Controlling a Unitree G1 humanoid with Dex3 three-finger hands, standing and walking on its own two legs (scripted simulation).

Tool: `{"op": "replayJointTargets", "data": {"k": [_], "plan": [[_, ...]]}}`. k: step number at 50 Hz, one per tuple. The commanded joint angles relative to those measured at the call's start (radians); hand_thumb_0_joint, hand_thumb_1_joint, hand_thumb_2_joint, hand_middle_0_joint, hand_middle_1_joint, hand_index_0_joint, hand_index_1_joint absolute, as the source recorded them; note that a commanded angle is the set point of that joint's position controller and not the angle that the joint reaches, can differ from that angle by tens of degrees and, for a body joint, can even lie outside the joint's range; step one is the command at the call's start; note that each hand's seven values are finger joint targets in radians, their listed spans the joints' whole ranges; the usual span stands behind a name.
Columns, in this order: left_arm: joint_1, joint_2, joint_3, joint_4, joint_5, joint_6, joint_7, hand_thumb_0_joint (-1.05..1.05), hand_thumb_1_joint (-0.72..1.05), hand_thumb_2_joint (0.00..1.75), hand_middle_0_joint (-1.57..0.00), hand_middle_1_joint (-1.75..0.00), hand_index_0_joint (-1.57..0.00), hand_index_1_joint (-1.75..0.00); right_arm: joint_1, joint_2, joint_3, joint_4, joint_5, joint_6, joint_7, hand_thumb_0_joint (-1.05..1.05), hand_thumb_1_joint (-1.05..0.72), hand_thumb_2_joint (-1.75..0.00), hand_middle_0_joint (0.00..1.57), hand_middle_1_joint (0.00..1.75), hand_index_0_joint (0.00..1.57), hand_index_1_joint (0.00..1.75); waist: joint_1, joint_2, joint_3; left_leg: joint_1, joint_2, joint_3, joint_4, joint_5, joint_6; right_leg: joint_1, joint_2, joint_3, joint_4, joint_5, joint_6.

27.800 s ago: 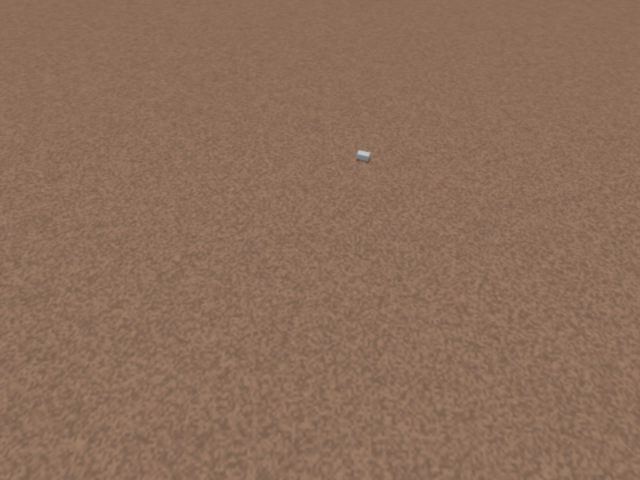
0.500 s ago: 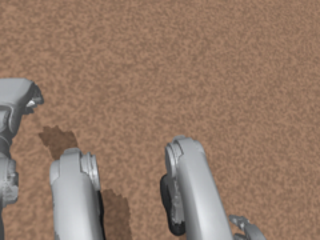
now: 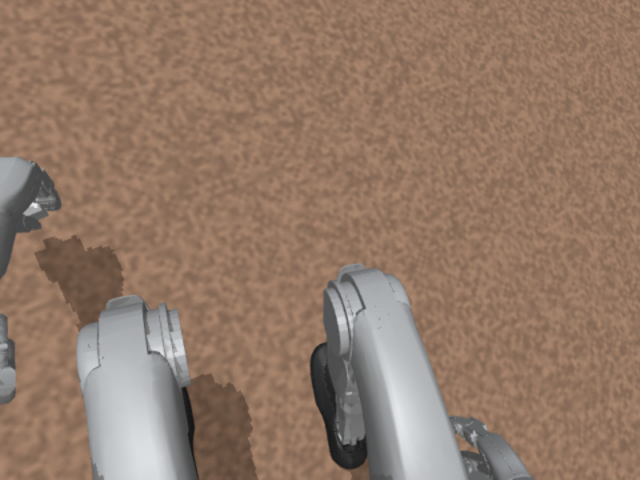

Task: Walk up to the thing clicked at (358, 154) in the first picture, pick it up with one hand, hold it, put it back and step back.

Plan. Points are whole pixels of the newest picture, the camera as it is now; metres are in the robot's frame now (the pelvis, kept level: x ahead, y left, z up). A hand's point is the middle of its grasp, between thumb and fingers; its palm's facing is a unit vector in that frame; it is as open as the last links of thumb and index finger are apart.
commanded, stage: lower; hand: left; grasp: from above
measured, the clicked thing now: (13, 211) +0.45 +0.33 -0.22
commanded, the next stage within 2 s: rest in 0.18 s
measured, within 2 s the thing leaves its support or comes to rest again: rests again in 0.92 s
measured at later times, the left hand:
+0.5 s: hand (36, 224) +0.43 +0.31 -0.23, palm faces -0.49 -0.08 -0.87, open 4.4 cm
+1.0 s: hand (46, 228) +0.44 +0.31 -0.26, palm faces -0.48 -0.10 -0.87, open 4.3 cm
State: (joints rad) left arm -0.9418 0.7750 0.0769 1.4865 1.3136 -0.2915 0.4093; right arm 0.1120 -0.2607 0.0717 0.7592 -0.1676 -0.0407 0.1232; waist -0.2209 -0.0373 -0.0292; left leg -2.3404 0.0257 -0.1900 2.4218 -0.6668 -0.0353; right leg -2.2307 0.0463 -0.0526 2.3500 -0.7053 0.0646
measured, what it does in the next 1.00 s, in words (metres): stands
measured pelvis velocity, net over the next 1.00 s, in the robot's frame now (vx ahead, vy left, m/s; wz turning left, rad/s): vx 0.01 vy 0.00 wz -0.08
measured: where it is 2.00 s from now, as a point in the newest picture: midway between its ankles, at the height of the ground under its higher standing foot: (262, 444)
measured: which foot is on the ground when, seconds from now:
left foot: down 0.00-1.00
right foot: down 0.00-1.00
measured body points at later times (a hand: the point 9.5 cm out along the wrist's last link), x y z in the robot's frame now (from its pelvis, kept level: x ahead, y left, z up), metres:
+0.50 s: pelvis +0.01 +0.00 -0.02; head +0.26 +0.09 +0.34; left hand +0.46 +0.31 -0.18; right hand +0.06 -0.27 -0.12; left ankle +0.08 +0.14 -0.29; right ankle +0.10 -0.13 -0.29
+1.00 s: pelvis +0.01 +0.00 -0.03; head +0.27 +0.11 +0.32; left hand +0.46 +0.31 -0.21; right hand +0.07 -0.27 -0.11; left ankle +0.08 +0.14 -0.29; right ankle +0.10 -0.13 -0.29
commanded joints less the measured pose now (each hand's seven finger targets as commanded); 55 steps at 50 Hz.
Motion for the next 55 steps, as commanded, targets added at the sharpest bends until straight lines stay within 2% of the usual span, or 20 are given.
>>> {"op": "replayJointTargets", "data": {"k": [1, 3, 7, 10, 14, 20, 22, 26, 28, 33, 35, 37, 38, 41, 42, 47, 51, 53, 54, 55], "plan": [[-0.31, 0.277, 0.046, -0.128, -0.004, -0.025, 0.047, 0.0, 0.95, 0.1, -1.29, -0.1, -1.32, -0.07, 0.197, -0.25, -0.067, -0.002, -0.007, -0.003, -0.007, 0.0, -0.92, -0.9, 0.2, 0.3, 0.2, 0.3, -0.015, 0.293, -0.663, 0.513, -0.004, 0.13, -0.199, 0.165, 0.057, 0.307, 0.025, -0.119, -0.226, 0.24, -0.084], [-0.297, 0.301, 0.074, -0.137, 0.0, -0.033, 0.062, 0.0, 0.97, 0.1, -1.29, -0.12, -1.32, -0.08, 0.191, -0.255, -0.067, -0.004, -0.011, -0.004, -0.005, 0.0, -0.91, -0.9, 0.2, 0.3, 0.2, 0.3, -0.004, 0.331, -0.678, 0.546, -0.004, 0.126, -0.203, 0.176, 0.05, 0.288, 0.023, -0.129, -0.204, 0.239, -0.089], [-0.3, 0.282, 0.06, -0.088, 0.016, -0.037, 0.089, 0.0, 0.96, 0.09, -1.28, -0.12, -1.32, -0.08, 0.178, -0.257, -0.053, -0.003, -0.026, -0.008, 0.002, 0.0, -0.91, -0.9, 0.2, 0.3, 0.2, 0.3, -0.03, 0.332, -0.618, 0.522, -0.002, 0.121, -0.186, 0.155, 0.05, 0.255, 0.03, -0.137, -0.195, 0.23, -0.089], [-0.284, 0.353, 0.11, -0.112, 0.03, -0.039, 0.115, 0.0, 0.97, 0.09, -1.27, -0.14, -1.31, -0.1, 0.179, -0.267, -0.046, -0.003, -0.038, -0.014, 0.003, 0.0, -0.91, -0.9, 0.2, 0.3, 0.2, 0.3, -0.009, 0.375, -0.651, 0.526, -0.003, 0.123, -0.179, 0.168, 0.047, 0.283, 0.027, -0.136, -0.179, 0.238, -0.089], [-0.279, 0.308, 0.077, -0.073, 0.027, -0.026, 0.128, 0.0, 0.96, 0.1, -1.27, -0.14, -1.31, -0.11, 0.167, -0.264, -0.039, 0.0, -0.046, -0.015, 0.006, 0.0, -0.91, -0.9, 0.2, 0.3, 0.2, 0.3, -0.032, 0.353, -0.64, 0.492, 0.002, 0.117, -0.155, 0.158, 0.051, 0.277, 0.035, -0.134, -0.175, 0.243, -0.086], [-0.265, 0.331, 0.09, -0.037, 0.021, -0.01, 0.139, 0.0, 0.93, 0.05, -1.23, -0.09, -1.28, -0.04, 0.164, -0.276, -0.028, -0.001, -0.06, -0.029, 0.012, 0.0, -0.9, -0.89, 0.2, 0.3, 0.2, 0.3, -0.036, 0.35, -0.612, 0.494, 0.001, 0.107, -0.148, 0.147, 0.049, 0.263, 0.037, -0.152, -0.159, 0.23, -0.087], [-0.274, 0.312, 0.068, -0.018, 0.022, -0.008, 0.134, 0.0, 0.9, 0.05, -1.22, -0.07, -1.26, -0.03, 0.158, -0.28, -0.023, 0.005, -0.067, -0.037, 0.017, 0.0, -0.9, -0.89, 0.2, 0.3, 0.2, 0.3, -0.054, 0.343, -0.591, 0.497, 0.003, 0.103, -0.134, 0.156, 0.047, 0.246, 0.04, -0.159, -0.15, 0.242, -0.086], [-0.24, 0.378, 0.115, -0.023, 0.024, -0.018, 0.149, 0.0, 0.93, 0.07, -1.24, -0.09, -1.28, -0.05, 0.156, -0.3, -0.011, -0.007, -0.074, -0.046, 0.018, 0.0, -0.9, -0.9, 0.2, 0.3, 0.2, 0.3, -0.048, 0.356, -0.621, 0.509, 0.006, 0.1, -0.119, 0.214, 0.047, 0.308, 0.043, -0.163, -0.145, 0.304, -0.081], [-0.267, 0.346, 0.086, -0.021, 0.023, -0.023, 0.152, 0.0, 0.93, 0.05, -1.24, -0.08, -1.28, -0.04, 0.149, -0.29, -0.003, -0.003, -0.079, -0.05, 0.026, 0.0, -0.9, -0.9, 0.2, 0.3, 0.2, 0.3, -0.06, 0.363, -0.593, 0.493, 0.009, 0.098, -0.113, 0.192, 0.045, 0.29, 0.047, -0.161, -0.14, 0.284, -0.085], [-0.247, 0.403, 0.118, 0.007, 0.035, -0.026, 0.177, 0.0, 0.95, 0.06, -1.26, -0.06, -1.3, -0.02, 0.138, -0.311, 0.007, -0.014, -0.09, -0.057, 0.03, 0.0, -0.9, -0.9, 0.2, 0.3, 0.2, 0.3, -0.068, 0.376, -0.592, 0.505, 0.012, 0.089, -0.102, 0.195, 0.044, 0.292, 0.05, -0.174, -0.126, 0.289, -0.084], [-0.235, 0.38, 0.119, 0.002, 0.028, -0.027, 0.189, 0.0, 0.95, 0.04, -1.26, -0.06, -1.3, -0.02, 0.123, -0.314, 0.013, -0.022, -0.097, -0.062, 0.032, 0.0, -0.9, -0.9, 0.2, 0.3, 0.2, 0.3, -0.064, 0.37, -0.572, 0.49, 0.01, 0.089, -0.105, 0.195, 0.042, 0.294, 0.049, -0.181, -0.133, 0.288, -0.084], [-0.263, 0.382, 0.098, 0.032, 0.036, -0.022, 0.196, 0.0, 0.96, 0.05, -1.26, -0.05, -1.3, -0.02, 0.119, -0.316, 0.023, -0.022, -0.106, -0.069, 0.039, 0.0, -0.9, -0.9, 0.2, 0.3, 0.2, 0.3, -0.09, 0.376, -0.555, 0.488, 0.015, 0.084, -0.094, 0.179, 0.042, 0.278, 0.052, -0.185, -0.124, 0.278, -0.083], [-0.243, 0.394, 0.118, 0.019, 0.03, -0.022, 0.203, 0.0, 0.96, 0.06, -1.26, -0.06, -1.3, -0.02, 0.121, -0.319, 0.019, -0.018, -0.104, -0.07, 0.038, 0.0, -0.9, -0.89, 0.2, 0.3, 0.2, 0.3, -0.072, 0.382, -0.575, 0.498, 0.015, 0.08, -0.106, 0.185, 0.042, 0.29, 0.055, -0.185, -0.129, 0.285, -0.08], [-0.249, 0.397, 0.102, 0.031, 0.03, -0.016, 0.21, 0.0, 0.95, 0.05, -1.26, -0.05, -1.3, -0.02, 0.108, -0.32, 0.029, -0.019, -0.108, -0.077, 0.042, 0.0, -0.9, -0.9, 0.2, 0.3, 0.2, 0.3, -0.078, 0.394, -0.567, 0.487, 0.017, 0.077, -0.103, 0.169, 0.041, 0.292, 0.058, -0.184, -0.123, 0.273, -0.083], [-0.262, 0.37, 0.068, 0.052, 0.031, -0.013, 0.207, 0.0, 0.97, 0.03, -1.26, -0.06, -1.31, -0.02, 0.106, -0.313, 0.039, -0.017, -0.115, -0.082, 0.048, 0.0, -0.9, -0.9, 0.2, 0.3, 0.2, 0.3, -0.094, 0.382, -0.535, 0.466, 0.016, 0.079, -0.09, 0.154, 0.044, 0.283, 0.056, -0.183, -0.12, 0.267, -0.08], [-0.223, 0.43, 0.118, 0.068, 0.036, -0.011, 0.219, 0.0, 0.96, 0.04, -1.26, -0.06, -1.3, -0.02, 0.117, -0.329, 0.042, -0.01, -0.124, -0.087, 0.052, 0.0, -0.9, -0.9, 0.2, 0.3, 0.2, 0.3, -0.093, 0.393, -0.545, 0.485, 0.019, 0.07, -0.094, 0.188, 0.04, 0.309, 0.059, -0.195, -0.109, 0.296, -0.08], [-0.255, 0.368, 0.068, 0.062, 0.015, -0.013, 0.218, 0.0, 0.89, 0.05, -1.23, -0.05, -1.26, -0.02, 0.085, -0.327, 0.053, -0.029, -0.125, -0.092, 0.055, 0.0, -0.9, -0.9, 0.2, 0.3, 0.2, 0.3, -0.11, 0.394, -0.537, 0.483, 0.021, 0.062, -0.09, 0.184, 0.041, 0.299, 0.061, -0.196, -0.112, 0.302, -0.079], [-0.242, 0.428, 0.103, 0.067, 0.018, -0.016, 0.225, 0.0, 0.9, 0.03, -1.21, -0.06, -1.25, -0.02, 0.095, -0.341, 0.053, -0.02, -0.127, -0.093, 0.055, 0.0, -0.9, -0.9, 0.2, 0.3, 0.2, 0.3, -0.102, 0.401, -0.527, 0.48, 0.022, 0.06, -0.096, 0.168, 0.04, 0.304, 0.063, -0.2, -0.117, 0.287, -0.079], [-0.257, 0.39, 0.065, 0.058, 0.017, -0.018, 0.222, 0.0, 0.91, 0.02, -1.22, -0.05, -1.26, -0.01, 0.091, -0.334, 0.061, -0.029, -0.129, -0.096, 0.058, 0.0, -0.9, -0.9, 0.2, 0.3, 0.2, 0.3, -0.107, 0.403, -0.52, 0.475, 0.021, 0.062, -0.091, 0.167, 0.041, 0.303, 0.062, -0.199, -0.116, 0.286, -0.078], [-0.231, 0.434, 0.103, 0.09, 0.023, -0.018, 0.228, 0.0, 0.91, 0.03, -1.23, -0.04, -1.26, -0.01, 0.093, -0.342, 0.06, -0.014, -0.128, -0.095, 0.057, 0.0, -0.9, -0.9, 0.2, 0.3, 0.2, 0.3, -0.105, 0.389, -0.52, 0.474, 0.023, 0.06, -0.087, 0.172, 0.04, 0.301, 0.063, -0.205, -0.115, 0.289, -0.077]]}}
